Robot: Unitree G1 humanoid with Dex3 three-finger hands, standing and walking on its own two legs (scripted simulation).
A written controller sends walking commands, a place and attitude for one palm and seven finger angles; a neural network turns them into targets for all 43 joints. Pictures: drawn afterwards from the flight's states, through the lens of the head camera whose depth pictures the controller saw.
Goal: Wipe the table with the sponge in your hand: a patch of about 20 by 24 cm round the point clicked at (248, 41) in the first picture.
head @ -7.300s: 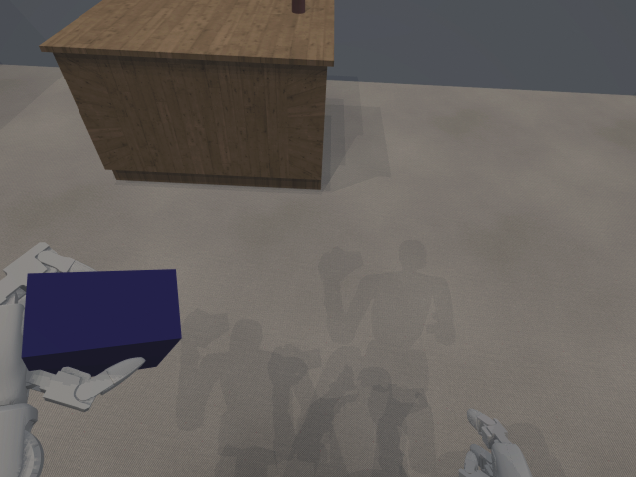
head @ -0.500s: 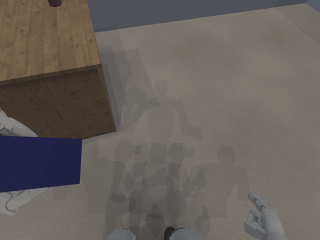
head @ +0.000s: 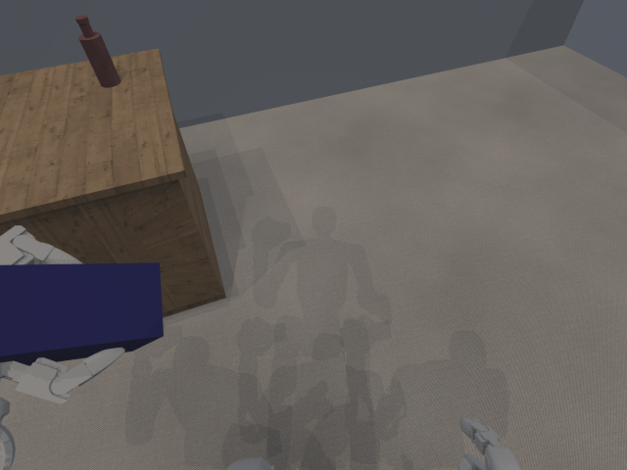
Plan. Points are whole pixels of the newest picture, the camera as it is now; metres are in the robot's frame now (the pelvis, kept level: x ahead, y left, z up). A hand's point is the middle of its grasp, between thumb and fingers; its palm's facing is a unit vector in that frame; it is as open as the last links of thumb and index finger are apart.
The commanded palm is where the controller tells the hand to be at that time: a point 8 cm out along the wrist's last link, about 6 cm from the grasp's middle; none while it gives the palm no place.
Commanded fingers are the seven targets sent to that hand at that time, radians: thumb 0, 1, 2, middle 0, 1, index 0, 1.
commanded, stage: take the last steps up to it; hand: left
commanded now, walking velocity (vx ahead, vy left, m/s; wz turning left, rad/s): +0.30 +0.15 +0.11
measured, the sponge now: (101, 315) +0.23 +0.20 +0.17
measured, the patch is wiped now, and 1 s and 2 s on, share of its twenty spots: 0.00 0.00 0.00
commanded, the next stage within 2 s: come to a stop and stand still in 1.56 s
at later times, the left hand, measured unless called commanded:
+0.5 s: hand (51, 274) +0.27 +0.26 +0.18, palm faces +0.43 -0.75 -0.50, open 10.2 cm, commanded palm +0.21 +0.31 +0.18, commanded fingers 0.00 0.10 1.30 -1.20 -1.60 -1.20 -1.60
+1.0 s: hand (52, 187) +0.41 +0.34 +0.17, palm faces +0.39 -0.80 -0.45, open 10.2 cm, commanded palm +0.33 +0.38 +0.18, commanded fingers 0.00 0.10 1.30 -1.20 -1.60 -1.20 -1.60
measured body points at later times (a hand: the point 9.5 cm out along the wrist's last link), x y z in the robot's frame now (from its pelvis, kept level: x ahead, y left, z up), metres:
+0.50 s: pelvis +0.07 +0.02 -0.01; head +0.08 -0.01 +0.43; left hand +0.24 +0.30 +0.21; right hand +0.25 -0.17 -0.12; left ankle +0.06 +0.15 -0.74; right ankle +0.08 -0.06 -0.74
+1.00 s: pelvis +0.18 +0.10 -0.01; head +0.22 +0.11 +0.43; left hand +0.38 +0.38 +0.19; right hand +0.36 -0.15 -0.09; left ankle +0.21 +0.19 -0.74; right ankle +0.09 -0.03 -0.67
